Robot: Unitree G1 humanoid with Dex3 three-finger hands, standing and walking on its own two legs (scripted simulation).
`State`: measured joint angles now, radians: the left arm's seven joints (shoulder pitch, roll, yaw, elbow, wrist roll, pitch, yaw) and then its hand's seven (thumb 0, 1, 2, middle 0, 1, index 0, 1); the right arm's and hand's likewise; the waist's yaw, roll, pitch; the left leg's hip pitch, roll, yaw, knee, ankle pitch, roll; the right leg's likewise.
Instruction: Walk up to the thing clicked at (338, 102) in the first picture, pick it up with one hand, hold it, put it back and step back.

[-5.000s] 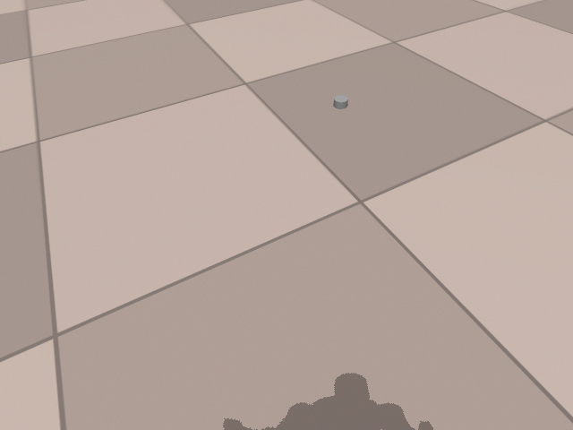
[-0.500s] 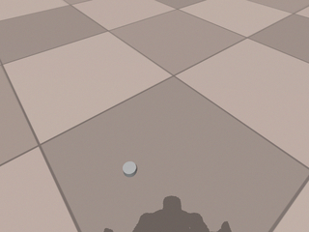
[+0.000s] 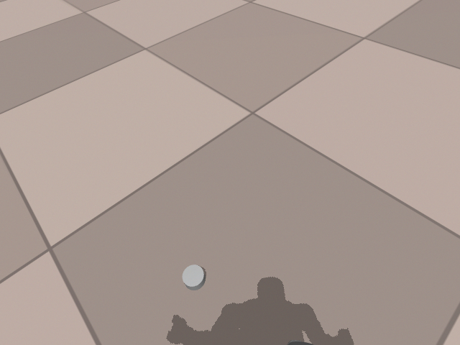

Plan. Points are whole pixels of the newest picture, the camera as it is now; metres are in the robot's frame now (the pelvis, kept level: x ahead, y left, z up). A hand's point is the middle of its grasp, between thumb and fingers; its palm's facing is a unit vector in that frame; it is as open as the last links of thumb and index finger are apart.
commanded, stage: walk up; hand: left
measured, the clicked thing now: (194, 277) +0.49 +0.23 -0.73
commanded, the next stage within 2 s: stand in 1.44 s
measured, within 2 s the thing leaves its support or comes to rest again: neither
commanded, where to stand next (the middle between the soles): +0.09 +0.00 m, yaw -1 degrees
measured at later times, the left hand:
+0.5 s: hand out of the picture +0.12 +0.27 -0.15, palm faces -0.01 -0.95 -0.32, open 7.3 cm
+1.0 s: hand out of the picture +0.13 +0.27 -0.13, palm faces +0.00 -0.94 -0.34, open 7.3 cm
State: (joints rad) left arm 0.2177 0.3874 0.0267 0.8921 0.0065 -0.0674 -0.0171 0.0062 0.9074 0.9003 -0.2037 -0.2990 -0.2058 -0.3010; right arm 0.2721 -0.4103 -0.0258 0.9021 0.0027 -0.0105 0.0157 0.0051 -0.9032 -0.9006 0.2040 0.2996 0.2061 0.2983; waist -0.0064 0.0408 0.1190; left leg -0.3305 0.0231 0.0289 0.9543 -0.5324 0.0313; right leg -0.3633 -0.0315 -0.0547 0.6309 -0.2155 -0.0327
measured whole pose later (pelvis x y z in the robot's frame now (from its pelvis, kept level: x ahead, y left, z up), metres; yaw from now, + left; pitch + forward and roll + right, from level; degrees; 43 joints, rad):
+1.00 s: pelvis +0.06 +0.01 +0.03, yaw +0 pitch -3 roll +0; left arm 0.08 0.34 0.00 1.18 0.00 -0.01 -0.01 0.01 0.91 0.90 -0.20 -0.30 -0.21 -0.30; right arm 0.06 -0.36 0.00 1.18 -0.01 -0.01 0.01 0.00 -0.90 -0.90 0.20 0.30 0.21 0.30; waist 0.00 0.01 0.05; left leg -0.13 0.03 0.04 0.32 -0.15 -0.02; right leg -0.13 -0.03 -0.04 0.31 -0.14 0.01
